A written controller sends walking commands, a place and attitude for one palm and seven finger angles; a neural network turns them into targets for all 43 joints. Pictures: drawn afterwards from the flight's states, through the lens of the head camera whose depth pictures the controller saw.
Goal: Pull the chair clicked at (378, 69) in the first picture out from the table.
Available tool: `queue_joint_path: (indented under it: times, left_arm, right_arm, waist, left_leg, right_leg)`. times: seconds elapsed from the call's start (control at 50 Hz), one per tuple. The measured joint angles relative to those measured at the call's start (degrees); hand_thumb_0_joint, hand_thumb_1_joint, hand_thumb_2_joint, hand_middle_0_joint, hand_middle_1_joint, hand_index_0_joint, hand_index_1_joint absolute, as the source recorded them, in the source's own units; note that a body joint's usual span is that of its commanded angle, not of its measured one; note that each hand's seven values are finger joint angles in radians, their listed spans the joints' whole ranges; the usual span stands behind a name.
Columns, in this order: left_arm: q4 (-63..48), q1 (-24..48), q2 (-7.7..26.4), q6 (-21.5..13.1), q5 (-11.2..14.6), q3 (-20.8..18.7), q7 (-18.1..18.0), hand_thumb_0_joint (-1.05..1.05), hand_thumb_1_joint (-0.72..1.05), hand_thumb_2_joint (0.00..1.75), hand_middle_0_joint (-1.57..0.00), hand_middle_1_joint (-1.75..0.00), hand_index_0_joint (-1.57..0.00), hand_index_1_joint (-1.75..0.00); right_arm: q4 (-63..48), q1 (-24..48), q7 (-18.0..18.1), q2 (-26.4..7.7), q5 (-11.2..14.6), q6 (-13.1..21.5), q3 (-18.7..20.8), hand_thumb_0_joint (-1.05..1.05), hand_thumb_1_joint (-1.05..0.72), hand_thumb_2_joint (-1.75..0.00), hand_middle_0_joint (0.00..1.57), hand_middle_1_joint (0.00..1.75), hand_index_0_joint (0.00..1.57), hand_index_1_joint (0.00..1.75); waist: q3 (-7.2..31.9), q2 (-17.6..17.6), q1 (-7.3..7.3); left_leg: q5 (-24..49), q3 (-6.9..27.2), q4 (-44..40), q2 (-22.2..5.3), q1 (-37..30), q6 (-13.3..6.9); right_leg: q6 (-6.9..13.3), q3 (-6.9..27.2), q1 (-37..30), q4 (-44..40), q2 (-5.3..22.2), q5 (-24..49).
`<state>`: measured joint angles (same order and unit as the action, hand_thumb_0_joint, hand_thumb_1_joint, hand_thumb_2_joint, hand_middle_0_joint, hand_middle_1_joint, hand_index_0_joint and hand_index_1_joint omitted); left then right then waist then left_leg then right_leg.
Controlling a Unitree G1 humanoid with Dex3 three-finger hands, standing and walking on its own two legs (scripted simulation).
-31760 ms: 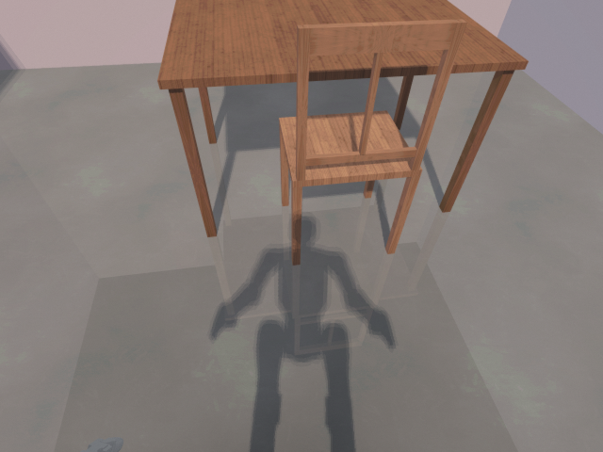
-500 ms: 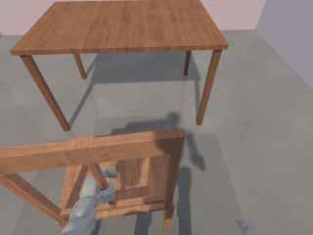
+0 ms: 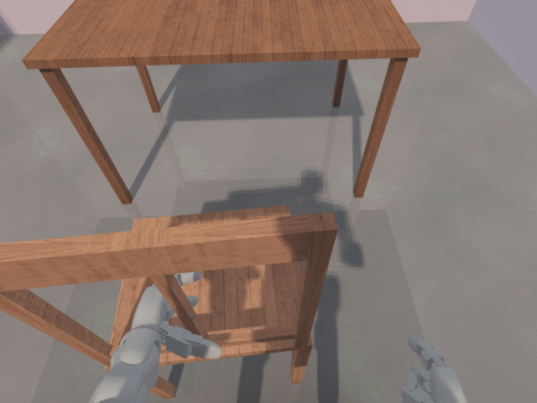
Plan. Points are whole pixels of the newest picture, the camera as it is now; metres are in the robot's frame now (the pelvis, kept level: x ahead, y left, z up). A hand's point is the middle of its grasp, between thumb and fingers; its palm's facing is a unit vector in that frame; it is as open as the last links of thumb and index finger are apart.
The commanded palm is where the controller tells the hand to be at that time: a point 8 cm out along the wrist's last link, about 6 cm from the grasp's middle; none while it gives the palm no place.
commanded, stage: open the thumb and straighten the fingers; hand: left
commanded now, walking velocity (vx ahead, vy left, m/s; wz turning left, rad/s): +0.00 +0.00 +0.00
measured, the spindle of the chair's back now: (185, 312) +0.27 +0.15 -0.04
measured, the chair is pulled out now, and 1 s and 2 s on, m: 0.59 0.59 0.59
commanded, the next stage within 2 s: draw the fingers out of the gap in 0.24 s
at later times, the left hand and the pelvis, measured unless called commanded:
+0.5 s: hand (184, 332) +0.24 +0.15 -0.05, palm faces +0.02 -0.98 -0.21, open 17.5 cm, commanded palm +0.21 +0.19 -0.02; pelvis +0.02 -0.01 -0.01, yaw +1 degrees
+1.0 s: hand (174, 387) +0.16 +0.14 -0.04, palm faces +0.02 -0.98 -0.20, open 17.5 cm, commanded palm +0.13 +0.19 -0.02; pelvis +0.00 +0.00 -0.02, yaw +2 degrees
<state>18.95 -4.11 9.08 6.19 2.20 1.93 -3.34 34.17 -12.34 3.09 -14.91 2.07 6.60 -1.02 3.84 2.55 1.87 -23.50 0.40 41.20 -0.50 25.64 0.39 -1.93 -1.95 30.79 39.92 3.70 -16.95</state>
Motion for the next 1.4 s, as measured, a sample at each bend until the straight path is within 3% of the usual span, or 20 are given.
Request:
queue_joint_path:
  times: [0.2,0.34,0.56,0.88,1.18,1.24,1.26,1.32,1.4]
  left_arm:
    - [-5.2,-2.7,0.8,3.3,-0.7,-0.4,0.6,-0.01,-0.53,0.20,-0.10,-0.29,-0.10,-0.29]
    - [-10.9,-6.7,0.3,4.4,-0.7,1.0,0.4,-0.01,-0.54,0.20,-0.03,-0.08,-0.03,-0.08]
    - [-17.4,-14.6,2.0,5.6,-0.6,-0.3,0.1,-0.02,-0.54,0.20,-0.01,-0.01,-0.01,-0.01]
    - [-26.4,-24.8,2.1,5.2,-1.6,2.8,0.1,-0.02,-0.54,0.20,-0.01,0.00,-0.01,0.00]
    - [-33.8,-35.4,1.4,5.9,-3.0,4.5,-0.3,-0.01,-0.54,0.20,-0.01,0.00,-0.01,0.00]
    - [-35.5,-37.7,1.5,5.2,-3.3,4.8,-0.5,-0.02,-0.54,0.20,-0.01,0.00,-0.01,0.00]
    - [-36.2,-38.5,1.2,4.0,-1.7,4.6,-0.3,-0.02,-0.54,0.20,0.00,0.00,-0.01,0.00]
    - [-38.4,-39.8,0.6,-2.6,2.0,3.6,1.1,-0.02,-0.54,0.20,0.00,0.00,-0.01,0.00]
    - [-40.7,-38.6,1.0,-10.8,4.7,0.7,3.0,-0.02,-0.54,0.20,-0.01,0.00,-0.01,0.00]
  right_arm:
    - [-1.8,-0.7,0.4,0.2,-0.4,0.6,-0.7,0.01,-0.90,-0.90,0.20,0.30,0.21,0.30]
    - [-2.5,-1.5,0.7,-0.4,-0.5,1.3,-0.3,0.01,-0.90,-0.90,0.20,0.30,0.21,0.30]
    - [-4.2,-2.0,1.3,-0.2,-0.4,1.0,-0.1,0.01,-0.90,-0.90,0.20,0.30,0.21,0.30]
    - [-5.0,-1.1,2.5,1.2,-0.5,3.3,-0.8,0.01,-0.90,-0.90,0.20,0.30,0.21,0.30]
    - [-6.8,-1.7,2.9,2.4,-0.2,2.7,-0.3,0.01,-0.90,-0.90,0.20,0.30,0.21,0.30]
    - [-7.2,-1.8,2.9,2.3,-0.1,2.9,0.0,0.01,-0.90,-0.90,0.20,0.30,0.21,0.30]
    - [-7.2,-1.8,2.9,2.3,-0.1,3.3,0.1,0.01,-0.90,-0.90,0.20,0.30,0.21,0.30]
    - [-6.3,-1.8,3.1,2.5,0.0,5.3,0.4,0.01,-0.90,-0.90,0.20,0.30,0.21,0.30]
    - [-4.7,-1.5,2.6,2.9,0.4,6.6,0.9,0.01,-0.90,-0.90,0.20,0.30,0.21,0.30]
  waist:
    - [1.2,0.4,-0.07]
    - [2.0,0.5,0.17]
    - [2.4,0.1,0.46]
    - [3.1,0.1,-0.43]
    - [4.7,0.1,-0.85]
    - [4.7,0.3,-0.98]
    - [4.7,0.3,-1.00]
    - [4.8,-0.2,-1.60]
    - [4.6,-0.4,-2.25]
  left_leg:
    - [-2.5,1.0,3.5,-0.2,2.3,0.3]
    - [-3.4,1.5,4.7,-0.3,3.3,0.5]
    - [-4.4,2.0,6.7,-0.6,4.5,0.7]
    - [-5.5,3.1,10.9,0.0,7.1,0.5]
    - [-6.6,2.9,13.4,0.0,8.8,0.3]
    - [-7.0,3.1,14.3,0.0,9.4,0.4]
    - [-7.1,3.2,14.6,0.0,9.8,0.4]
    - [-7.6,3.4,16.1,-0.1,11.2,0.5]
    - [-8.3,3.9,18.0,-0.3,12.7,0.8]
  right_leg:
    - [0.2,-0.9,2.0,3.5,-0.1,-2.8]
    - [0.3,-1.4,2.8,4.7,-0.1,-3.8]
    - [0.6,-1.8,3.8,6.3,-0.3,-4.7]
    - [0.4,-2.7,5.4,9.6,0.5,-5.6]
    - [0.3,-2.4,7.2,11.9,0.5,-6.5]
    - [0.3,-2.6,7.7,12.5,0.5,-6.8]
    - [0.3,-2.7,7.9,12.8,0.5,-6.9]
    - [0.4,-2.8,9.3,14.1,0.4,-7.3]
    - [0.7,-3.2,10.5,15.7,0.2,-7.9]
